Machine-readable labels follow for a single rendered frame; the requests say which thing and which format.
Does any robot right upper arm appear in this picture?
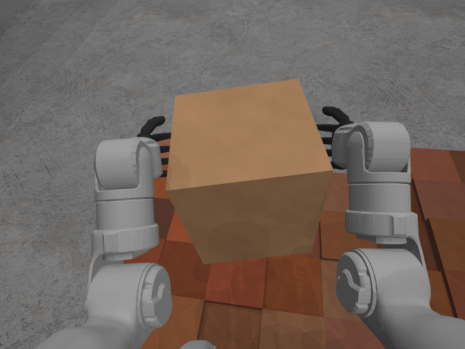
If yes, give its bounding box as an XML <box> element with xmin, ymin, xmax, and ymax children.
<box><xmin>336</xmin><ymin>249</ymin><xmax>465</xmax><ymax>349</ymax></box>

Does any carton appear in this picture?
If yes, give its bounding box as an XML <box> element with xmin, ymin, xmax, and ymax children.
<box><xmin>166</xmin><ymin>79</ymin><xmax>333</xmax><ymax>264</ymax></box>

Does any robot right hand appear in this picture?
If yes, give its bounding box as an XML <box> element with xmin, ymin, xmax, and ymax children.
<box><xmin>316</xmin><ymin>106</ymin><xmax>354</xmax><ymax>170</ymax></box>

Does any robot right forearm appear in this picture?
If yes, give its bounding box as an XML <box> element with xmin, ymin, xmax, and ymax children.
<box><xmin>331</xmin><ymin>121</ymin><xmax>431</xmax><ymax>302</ymax></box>

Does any robot left upper arm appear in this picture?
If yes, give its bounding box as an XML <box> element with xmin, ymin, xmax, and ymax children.
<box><xmin>34</xmin><ymin>262</ymin><xmax>173</xmax><ymax>349</ymax></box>

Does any robot left forearm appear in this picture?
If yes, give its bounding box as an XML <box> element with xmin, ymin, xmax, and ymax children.
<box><xmin>85</xmin><ymin>137</ymin><xmax>163</xmax><ymax>313</ymax></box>

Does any robot left hand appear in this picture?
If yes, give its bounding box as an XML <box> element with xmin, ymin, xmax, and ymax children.
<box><xmin>137</xmin><ymin>116</ymin><xmax>171</xmax><ymax>177</ymax></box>

